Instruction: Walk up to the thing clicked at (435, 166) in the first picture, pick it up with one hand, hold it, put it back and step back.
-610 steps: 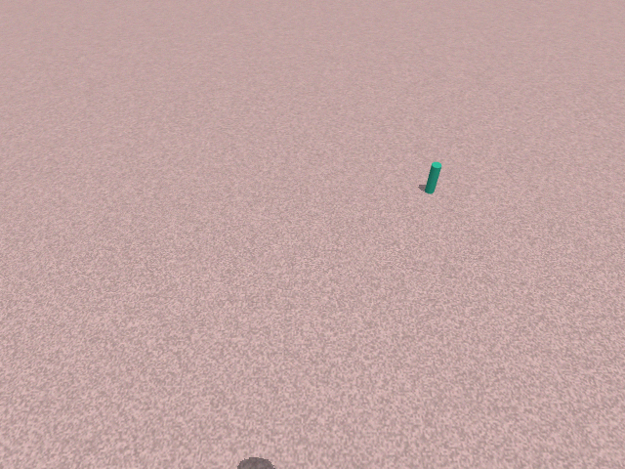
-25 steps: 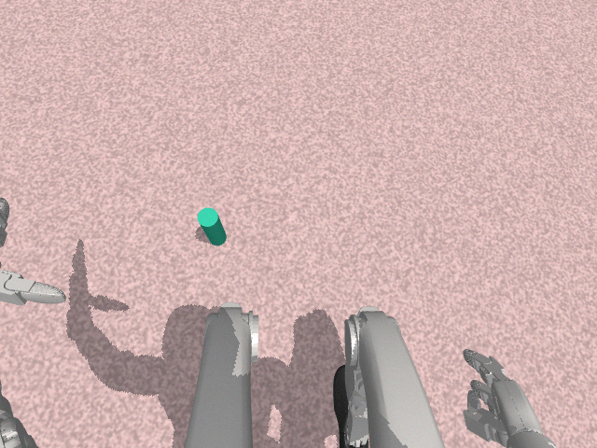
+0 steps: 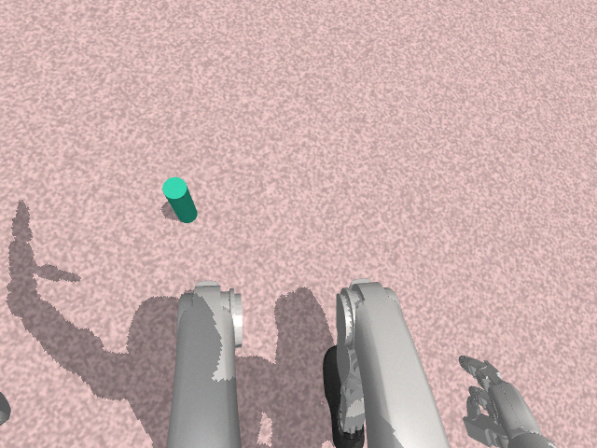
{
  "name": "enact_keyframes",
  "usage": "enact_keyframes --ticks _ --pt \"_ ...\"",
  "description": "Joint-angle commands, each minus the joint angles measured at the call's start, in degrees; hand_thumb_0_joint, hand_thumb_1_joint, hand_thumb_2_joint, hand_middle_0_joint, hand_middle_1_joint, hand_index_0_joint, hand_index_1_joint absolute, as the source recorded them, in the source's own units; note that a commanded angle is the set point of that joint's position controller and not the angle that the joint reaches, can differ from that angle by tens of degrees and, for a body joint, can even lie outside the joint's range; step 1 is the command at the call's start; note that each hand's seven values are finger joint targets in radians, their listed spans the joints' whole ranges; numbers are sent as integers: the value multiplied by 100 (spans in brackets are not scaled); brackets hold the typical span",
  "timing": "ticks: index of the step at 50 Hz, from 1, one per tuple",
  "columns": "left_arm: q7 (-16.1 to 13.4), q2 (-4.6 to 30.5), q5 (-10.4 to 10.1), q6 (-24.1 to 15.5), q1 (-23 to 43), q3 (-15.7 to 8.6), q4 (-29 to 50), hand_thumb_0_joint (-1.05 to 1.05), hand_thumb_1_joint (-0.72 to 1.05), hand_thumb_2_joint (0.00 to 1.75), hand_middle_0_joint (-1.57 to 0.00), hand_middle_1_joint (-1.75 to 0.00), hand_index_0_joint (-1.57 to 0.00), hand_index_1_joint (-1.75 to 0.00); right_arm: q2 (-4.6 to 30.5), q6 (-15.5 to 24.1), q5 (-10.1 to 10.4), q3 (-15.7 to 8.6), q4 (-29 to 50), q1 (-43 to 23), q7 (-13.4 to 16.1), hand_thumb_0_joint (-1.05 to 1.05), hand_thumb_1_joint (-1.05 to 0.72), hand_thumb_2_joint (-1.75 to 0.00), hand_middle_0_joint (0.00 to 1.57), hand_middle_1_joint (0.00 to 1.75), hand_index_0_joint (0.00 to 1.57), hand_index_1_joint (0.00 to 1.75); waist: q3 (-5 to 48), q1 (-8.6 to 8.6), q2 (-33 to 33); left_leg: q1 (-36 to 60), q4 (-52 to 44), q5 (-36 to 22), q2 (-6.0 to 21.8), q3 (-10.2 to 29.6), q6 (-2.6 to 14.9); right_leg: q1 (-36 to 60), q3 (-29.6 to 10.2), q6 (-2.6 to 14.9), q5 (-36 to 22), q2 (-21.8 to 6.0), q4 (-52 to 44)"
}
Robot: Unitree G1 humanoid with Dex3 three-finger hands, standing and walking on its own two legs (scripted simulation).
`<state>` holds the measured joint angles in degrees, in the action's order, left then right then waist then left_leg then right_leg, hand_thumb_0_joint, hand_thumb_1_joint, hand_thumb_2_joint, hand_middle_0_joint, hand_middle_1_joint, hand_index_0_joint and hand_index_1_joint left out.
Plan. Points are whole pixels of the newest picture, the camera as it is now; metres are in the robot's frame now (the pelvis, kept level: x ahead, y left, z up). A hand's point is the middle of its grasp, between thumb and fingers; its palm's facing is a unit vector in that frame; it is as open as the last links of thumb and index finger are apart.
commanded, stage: go down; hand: left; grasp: from the side
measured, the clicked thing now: (181, 202) +0.52 +0.22 -0.34
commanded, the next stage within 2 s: approach in 0.46 s
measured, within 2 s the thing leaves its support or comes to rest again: neither
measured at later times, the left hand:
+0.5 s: hand out of the picture +0.43 +0.41 -0.01, palm faces +0.21 -0.97 -0.08, open 16.9 cm
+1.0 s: hand (64, 194) +0.46 +0.36 -0.16, palm faces +0.16 -0.99 +0.02, open 17.3 cm
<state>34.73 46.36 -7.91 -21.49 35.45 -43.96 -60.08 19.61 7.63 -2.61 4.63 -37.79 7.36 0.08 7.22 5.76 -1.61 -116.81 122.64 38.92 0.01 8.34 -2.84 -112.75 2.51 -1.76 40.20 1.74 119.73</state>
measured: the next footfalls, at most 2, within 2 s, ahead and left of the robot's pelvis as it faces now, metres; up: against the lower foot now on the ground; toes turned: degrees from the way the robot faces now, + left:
none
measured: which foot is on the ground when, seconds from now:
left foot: down 0.00-1.00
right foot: down 0.00-1.00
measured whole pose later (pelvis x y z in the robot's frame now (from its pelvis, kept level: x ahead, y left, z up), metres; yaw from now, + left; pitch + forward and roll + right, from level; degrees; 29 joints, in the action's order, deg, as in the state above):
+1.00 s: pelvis -0.01 +0.01 -0.09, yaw -5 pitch +27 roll -11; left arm 33.8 53.4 -8.3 -34.5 43.6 -44.7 -73.2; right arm 21.8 4.8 -8.7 14.8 -33.5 2.2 -2.5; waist -3.9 11.8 -6.8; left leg -129.1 141.4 39.6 -0.7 13.4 -2.8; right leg -123.2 5.7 -2.9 39.6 3.9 134.7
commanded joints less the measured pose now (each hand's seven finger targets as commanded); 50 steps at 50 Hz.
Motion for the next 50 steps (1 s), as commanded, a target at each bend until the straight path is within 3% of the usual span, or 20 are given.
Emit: enact_keyframes --ticks 1,2,7,16,17,19,26,28,29,30,31,33,35,37,39,44,45,48,49,50 --pt "8 2593 -123 -314 1467 -438 1073 0 -45 6 -4 -6 -3 -6 1335 111 13 -430 297 778 94 0 -90 -90 20 30 20 30 3553 -248 1667 2789 -1512 -963 153 -469 366 1405 302 438 -973 3 -1028" --pt "25 2513 -112 -313 1504 -392 978 0 -46 6 -4 -6 -3 -6 1330 97 16 -422 327 756 92 0 -90 -90 20 30 20 30 3478 -143 1564 2622 -1452 -865 139 -467 382 1386 321 430 -911 2 -1020" --pt "56 2775 -96 -314 1694 -449 948 0 -42 7 -3 -7 -3 -6 1346 98 -6 -342 369 706 83 0 -89 -90 20 30 20 30 3252 -152 1471 2142 -1294 -439 124 -538 433 1340 333 400 -595 26 -980" --pt "141 2970 -105 -297 1914 -447 871 0 -41 8 -3 -8 -3 -8 1423 57 -10 -244 325 774 87 0 -89 -90 20 30 20 30 3216 -18 1565 2062 -1048 -515 118 -462 421 1065 426 406 -645 44 -746" --pt "136 3066 -123 -279 1798 -559 807 0 -40 7 -4 -8 -3 -7 1429 69 -20 -232 368 777 85 0 -89 -90 20 30 20 30 3251 -75 1466 1959 -1007 -514 106 -504 437 1217 408 393 -642 52 -786" --pt "161 3075 -121 -296 1948 -464 938 0 -41 8 -3 -8 -3 -8 1439 57 -10 -224 366 760 91 0 -89 -90 20 30 20 30 3206 -44 1594 1957 -1011 -401 123 -494 436 1059 437 403 -571 64 -724" --pt "183 3212 -160 -254 1841 -622 956 0 -37 9 -3 -7 -2 -7 1494 13 -16 -189 342 824 85 0 -89 -90 20 30 20 30 3369 -80 1721 2156 -936 -762 124 -433 395 1031 481 418 -842 55 -572" --pt "221 3094 -162 -276 1921 -539 1080 0 -38 14 -4 -10 -2 -12 1490 5 -28 -186 314 880 83 0 -91 -90 20 30 20 30 3415 -13 1835 2260 -876 -936 130 -414 380 949 499 427 -973 46 -495" --pt "222 3222 -166 -270 1806 -662 973 0 -44 6 -6 -5 -4 -6 1498 5 -49 -167 328 870 82 0 -89 -90 20 30 20 30 3398 -58 1791 2179 -823 -1064 119 -433 386 1074 475 421 -1059 47 -503" --pt "226 3141 -181 -286 1842 -600 885 0 -47 0 -6 -5 -5 -5 1494 5 -44 -168 338 825 82 0 -90 -90 20 30 20 30 3257 -5 1696 2066 -787 -901 132 -428 407 967 480 412 -942 60 -521" --pt "251 2758 -196 -294 1782 -408 599 0 -48 0 -7 -6 -5 -6 1459 19 -51 -136 318 846 67 0 -90 -90 20 30 20 30 2972 170 1550 1881 -752 -832 135 -392 409 858 525 404 -900 63 -503" --pt "293 2569 -325 -467 1823 -382 510 0 -47 0 -6 -6 -5 -6 1480 49 -85 -71 348 717 48 0 -89 -90 20 30 20 30 2615 235 1516 1695 -631 -689 155 -344 415 605 578 403 -816 81 -407" --pt "298 2658 -369 -640 1857 -418 288 0 -48 0 -7 -5 -6 -5 1527 57 -112 -11 414 685 27 0 -89 -90 20 30 20 30 2584 284 1349 1523 -484 -639 159 -336 420 618 604 387 -764 103 -345" --pt "332 2448 -429 -810 1899 -262 -25 0 -49 0 -7 -6 -6 -6 1546 72 -163 59 464 599 -2 0 -89 -90 20 30 20 30 2431 436 1186 1282 -321 -414 157 -320 448 627 645 352 -615 126 -320" --pt "287 2478 -436 -988 1990 -215 -177 0 -49 0 -6 -6 -6 -6 1581 60 -223 140 481 544 -25 0 -89 -90 20 30 20 30 2422 438 1206 1225 -221 -364 177 -306 433 632 677 347 -587 152 -232" --pt "48 2808 -221 -1404 2030 -277 -386 0 -50 3 -6 -7 -5 -7 1723 -109 -470 363 536 455 -108 0 -88 -90 20 30 20 30 2636 470 1578 1496 99 -856 224 -224 333 698 788 355 -986 183 156" --pt "15 2503 -228 -1519 2138 -95 -326 0 -50 3 -6 -7 -5 -7 1709 -151 -508 414 603 336 -128 0 -89 -90 20 30 20 30 2627 531 1662 1627 144 -927 245 -187 304 591 825 358 -1045 185 230" --pt "-178 2889 -174 -1841 2175 -330 -84 0 -49 4 -5 -7 -4 -8 1823 -271 -644 533 652 154 -180 0 -89 -90 20 30 20 30 2659 521 2082 1741 245 -920 272 -111 250 566 906 358 -1053 201 460" --pt "-236 2845 -162 -1938 2119 -311 -152 0 -49 5 -5 -8 -4 -8 1830 -313 -687 583 630 147 -198 0 -90 -90 20 30 20 30 2664 552 2066 1708 334 -1036 275 -109 243 656 916 349 -1153 208 513" --pt "-245 2599 -146 -2042 2093 -81 -204 0 -52 4 -6 -8 -5 -9 1813 -358 -736 636 497 127 -214 0 -91 -90 20 30 20 30 2612 610 2112 1757 372 -970 291 -76 231 570 939 349 -1103 214 547"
